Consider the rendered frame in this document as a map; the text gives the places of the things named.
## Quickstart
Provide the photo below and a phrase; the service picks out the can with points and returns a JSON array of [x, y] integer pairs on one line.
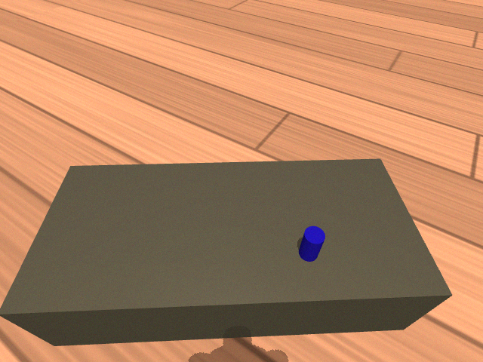
[[311, 243]]

